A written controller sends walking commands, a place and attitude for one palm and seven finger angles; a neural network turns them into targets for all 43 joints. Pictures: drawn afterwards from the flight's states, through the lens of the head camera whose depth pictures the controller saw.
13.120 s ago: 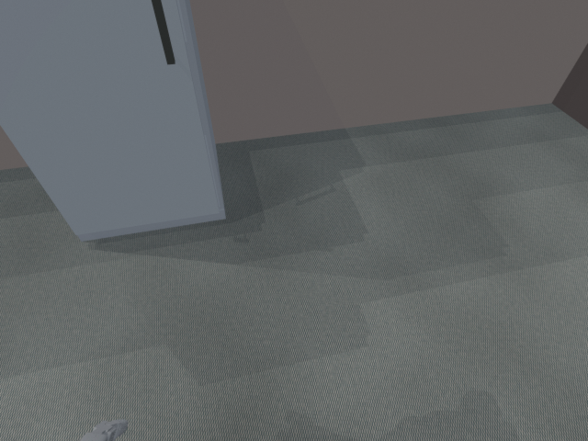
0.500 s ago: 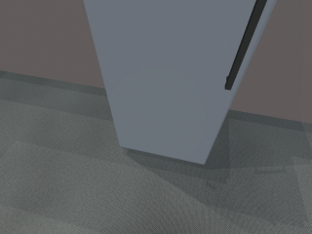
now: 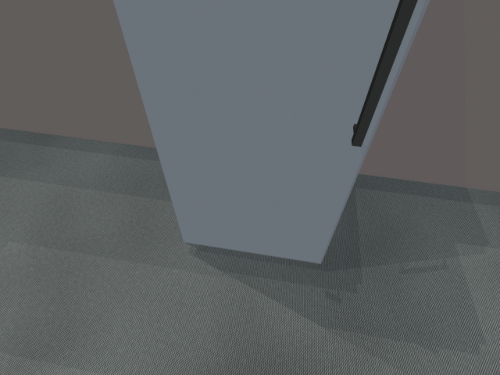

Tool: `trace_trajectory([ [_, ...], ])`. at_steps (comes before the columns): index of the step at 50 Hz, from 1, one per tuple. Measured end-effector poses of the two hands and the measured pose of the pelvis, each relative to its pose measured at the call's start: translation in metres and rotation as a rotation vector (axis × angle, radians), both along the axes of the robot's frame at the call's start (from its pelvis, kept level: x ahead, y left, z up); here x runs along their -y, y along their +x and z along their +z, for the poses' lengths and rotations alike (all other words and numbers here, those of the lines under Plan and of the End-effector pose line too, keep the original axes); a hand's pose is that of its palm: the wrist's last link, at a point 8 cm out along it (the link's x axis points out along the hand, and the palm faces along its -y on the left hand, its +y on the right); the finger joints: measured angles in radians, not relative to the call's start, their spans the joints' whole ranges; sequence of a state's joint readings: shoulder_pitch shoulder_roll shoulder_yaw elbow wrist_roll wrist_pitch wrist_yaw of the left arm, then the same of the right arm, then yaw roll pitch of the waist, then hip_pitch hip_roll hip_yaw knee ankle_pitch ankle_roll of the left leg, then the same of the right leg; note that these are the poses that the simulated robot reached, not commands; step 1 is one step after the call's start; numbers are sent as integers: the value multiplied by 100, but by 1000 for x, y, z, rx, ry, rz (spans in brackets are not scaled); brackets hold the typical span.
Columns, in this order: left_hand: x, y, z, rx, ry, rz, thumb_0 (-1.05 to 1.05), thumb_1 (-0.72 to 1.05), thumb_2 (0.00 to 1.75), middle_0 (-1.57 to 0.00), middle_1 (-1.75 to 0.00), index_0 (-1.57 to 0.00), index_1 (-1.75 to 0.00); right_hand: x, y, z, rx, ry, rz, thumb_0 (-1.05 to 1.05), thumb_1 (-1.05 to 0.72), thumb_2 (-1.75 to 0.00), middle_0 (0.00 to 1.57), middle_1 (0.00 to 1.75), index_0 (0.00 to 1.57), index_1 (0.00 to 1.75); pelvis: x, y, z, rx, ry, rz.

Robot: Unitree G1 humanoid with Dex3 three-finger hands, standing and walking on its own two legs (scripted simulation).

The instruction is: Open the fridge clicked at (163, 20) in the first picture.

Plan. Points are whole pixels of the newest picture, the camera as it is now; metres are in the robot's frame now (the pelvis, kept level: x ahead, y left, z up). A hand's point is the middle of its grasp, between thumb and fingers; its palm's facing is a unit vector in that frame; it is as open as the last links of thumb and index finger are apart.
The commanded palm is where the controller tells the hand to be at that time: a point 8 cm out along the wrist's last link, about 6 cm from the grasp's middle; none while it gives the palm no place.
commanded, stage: come to a stop and stand still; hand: right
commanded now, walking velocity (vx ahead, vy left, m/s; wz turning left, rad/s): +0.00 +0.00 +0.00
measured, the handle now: (383, 58) +0.63 -0.22 +0.21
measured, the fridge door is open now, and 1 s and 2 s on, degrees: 0 0 0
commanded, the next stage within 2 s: look again from close up in 0.04 s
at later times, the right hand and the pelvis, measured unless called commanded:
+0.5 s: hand out of the picture -0.02 -0.19 -0.17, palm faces +0.01 +0.98 -0.20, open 7.3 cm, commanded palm none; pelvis -0.02 -0.01 +0.00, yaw +0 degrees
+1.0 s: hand out of the picture -0.01 -0.21 -0.17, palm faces +0.00 +0.98 -0.22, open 7.3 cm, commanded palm none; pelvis -0.02 -0.02 +0.00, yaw +0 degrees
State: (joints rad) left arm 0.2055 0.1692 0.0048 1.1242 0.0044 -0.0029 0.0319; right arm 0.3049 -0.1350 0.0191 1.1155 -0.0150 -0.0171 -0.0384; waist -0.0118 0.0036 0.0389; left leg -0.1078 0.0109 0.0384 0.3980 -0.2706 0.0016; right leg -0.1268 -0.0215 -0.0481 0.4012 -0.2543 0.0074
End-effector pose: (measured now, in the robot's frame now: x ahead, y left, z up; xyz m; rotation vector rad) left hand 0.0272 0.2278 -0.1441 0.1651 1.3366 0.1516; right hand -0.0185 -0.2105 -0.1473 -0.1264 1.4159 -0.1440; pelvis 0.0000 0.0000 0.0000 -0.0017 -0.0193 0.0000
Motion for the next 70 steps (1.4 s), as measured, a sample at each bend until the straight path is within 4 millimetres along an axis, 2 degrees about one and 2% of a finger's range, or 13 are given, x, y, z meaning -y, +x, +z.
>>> trace_trajectory([
  [7, 2, -12, 0, -11, -3, 3, 0, 93, 90, -20, -30, -20, -30, 3, 1, 1, 21, -5, 4, 1, -91, -90, 20, 30, 20, 30, 1, -5, 1, 7, 1, -1],
  [22, 20, -61, -2, -91, -39, 30, 0, 91, 90, -20, -30, -20, -30, 22, -1, 5, 38, -32, 22, 1, -91, -90, 20, 30, 20, 30, 8, -18, 2, 10, 2, 1],
  [30, 24, -71, -1, -100, -35, 37, 0, 91, 90, -20, -30, -20, -30, 29, -5, 4, 30, -31, 25, 1, -91, -90, 20, 30, 20, 30, 14, -22, 1, 9, 1, 3],
  [36, 23, -67, 0, -88, -21, 33, 0, 91, 90, -20, -30, -20, -30, 33, -7, 3, 26, -29, 25, 1, -91, -90, 20, 30, 20, 30, 17, -24, 1, 5, 2, 3],
  [44, 18, -52, 3, -54, 2, 18, 0, 91, 90, -20, -30, -20, -30, 42, -4, 3, 27, -35, 28, 1, -91, -90, 20, 30, 20, 30, 21, -24, 1, 0, 1, 3],
  [59, 5, -15, 8, 17, 35, -26, 0, 91, 90, -20, -30, -20, -30, 63, 20, 10, 75, -79, 40, 1, -91, -90, 20, 30, 20, 30, 24, -18, 2, -3, 0, -6],
  [64, 9, -12, 3, 3, 20, -27, 0, 91, 90, -20, -30, -20, -30, 59, 22, 5, 67, -70, 27, 1, -91, -90, 20, 30, 20, 30, 23, -8, -2, -7, -4, -13],
  [70, 21, -13, -9, -69, -12, -29, 0, 91, 90, -20, -30, -20, -30, 45, 16, -6, 21, -31, -26, 1, -91, -90, 20, 30, 20, 30, 22, 17, -10, -21, 6, -39],
])
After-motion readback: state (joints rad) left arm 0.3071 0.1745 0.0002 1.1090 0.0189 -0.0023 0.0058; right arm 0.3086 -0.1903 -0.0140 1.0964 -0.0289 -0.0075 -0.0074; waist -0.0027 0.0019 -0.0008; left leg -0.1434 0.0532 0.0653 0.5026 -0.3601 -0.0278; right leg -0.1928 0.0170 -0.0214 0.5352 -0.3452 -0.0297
